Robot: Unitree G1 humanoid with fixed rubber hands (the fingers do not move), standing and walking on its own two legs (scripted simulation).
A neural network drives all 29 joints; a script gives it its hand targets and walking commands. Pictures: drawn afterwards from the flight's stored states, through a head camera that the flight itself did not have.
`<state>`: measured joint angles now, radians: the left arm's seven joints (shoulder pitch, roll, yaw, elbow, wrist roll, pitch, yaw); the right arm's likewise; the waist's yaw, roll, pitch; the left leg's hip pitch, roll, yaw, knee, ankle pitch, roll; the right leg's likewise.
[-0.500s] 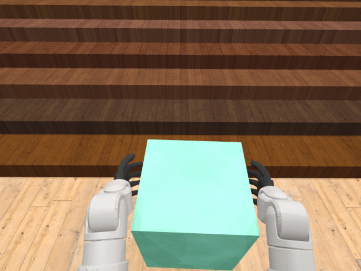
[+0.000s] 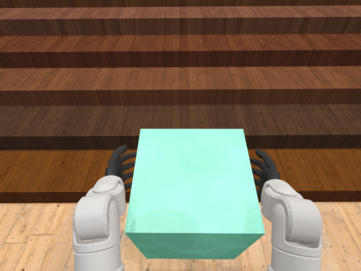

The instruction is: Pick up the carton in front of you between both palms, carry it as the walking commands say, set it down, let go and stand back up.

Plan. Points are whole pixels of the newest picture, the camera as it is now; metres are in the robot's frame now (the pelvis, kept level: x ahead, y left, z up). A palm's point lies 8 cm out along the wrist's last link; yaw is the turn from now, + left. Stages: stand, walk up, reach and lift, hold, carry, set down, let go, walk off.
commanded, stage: carry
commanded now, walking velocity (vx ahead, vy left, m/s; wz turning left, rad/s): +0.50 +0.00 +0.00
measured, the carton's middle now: (190, 199) +0.28 -0.01 +0.03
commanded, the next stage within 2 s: none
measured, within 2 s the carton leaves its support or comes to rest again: neither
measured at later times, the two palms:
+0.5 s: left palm (130, 57) +0.70 +0.16 +0.16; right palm (226, 58) +0.68 -0.14 +0.17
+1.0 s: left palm (145, 17) +1.08 +0.15 +0.17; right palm (213, 17) +1.08 -0.15 +0.16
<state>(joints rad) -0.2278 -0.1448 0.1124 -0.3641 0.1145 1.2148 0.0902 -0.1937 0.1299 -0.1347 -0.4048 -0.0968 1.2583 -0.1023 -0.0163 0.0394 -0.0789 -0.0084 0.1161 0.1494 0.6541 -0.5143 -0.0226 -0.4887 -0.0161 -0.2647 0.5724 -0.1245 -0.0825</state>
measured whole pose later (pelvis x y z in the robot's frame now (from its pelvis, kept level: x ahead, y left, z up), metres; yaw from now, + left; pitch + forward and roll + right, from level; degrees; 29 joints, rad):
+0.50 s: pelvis +0.32 +0.02 +0.00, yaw -2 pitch +3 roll +0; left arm -0.81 0.05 0.22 0.08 0.04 1.33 0.13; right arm -0.79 -0.01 -0.21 0.06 -0.07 1.35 -0.13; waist -0.01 -0.04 -0.03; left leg -0.54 0.00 0.20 0.64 -0.16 0.11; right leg -0.15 -0.05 -0.11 0.90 -0.50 -0.01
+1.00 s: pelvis +0.69 +0.00 +0.03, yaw -1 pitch +4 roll -3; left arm -0.84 -0.06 0.26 -0.01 0.11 1.26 0.14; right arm -0.78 -0.01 -0.31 -0.06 -0.03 1.30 -0.14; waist 0.04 0.03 0.10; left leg -0.11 0.04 0.03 0.87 -0.28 0.05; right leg -0.91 0.03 -0.22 1.15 -0.29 -0.15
